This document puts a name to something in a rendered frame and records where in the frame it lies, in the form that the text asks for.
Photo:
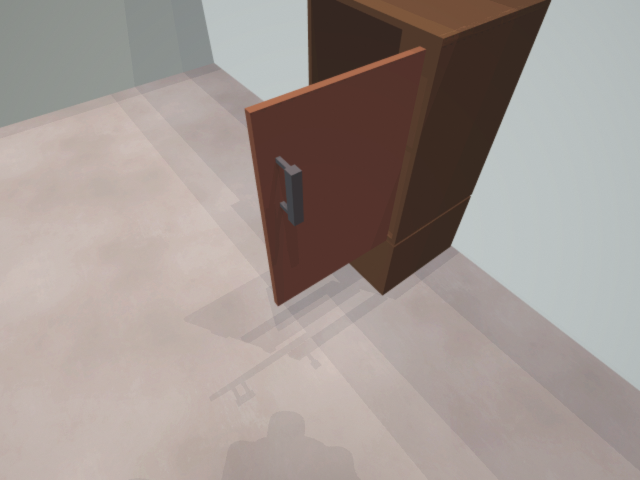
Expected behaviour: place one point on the cupboard door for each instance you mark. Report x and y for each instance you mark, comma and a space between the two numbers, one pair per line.
348, 135

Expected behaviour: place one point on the handle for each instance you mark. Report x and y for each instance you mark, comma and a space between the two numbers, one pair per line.
294, 192

